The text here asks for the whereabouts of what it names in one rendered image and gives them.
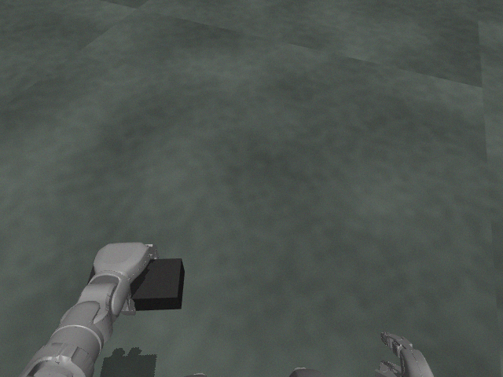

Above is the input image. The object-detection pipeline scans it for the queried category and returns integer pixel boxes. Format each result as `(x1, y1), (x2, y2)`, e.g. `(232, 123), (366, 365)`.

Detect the left robot arm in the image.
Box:
(18, 270), (130, 377)

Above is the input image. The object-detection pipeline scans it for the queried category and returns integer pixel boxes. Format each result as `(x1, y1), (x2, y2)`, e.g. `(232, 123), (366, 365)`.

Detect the carton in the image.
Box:
(87, 258), (185, 311)

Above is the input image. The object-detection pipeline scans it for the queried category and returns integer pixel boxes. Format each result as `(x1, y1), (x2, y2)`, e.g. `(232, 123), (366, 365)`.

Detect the left robot hand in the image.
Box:
(94, 242), (160, 316)

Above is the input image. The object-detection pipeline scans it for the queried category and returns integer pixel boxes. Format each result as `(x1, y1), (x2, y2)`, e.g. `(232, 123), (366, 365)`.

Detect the right robot hand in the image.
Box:
(375, 332), (434, 377)

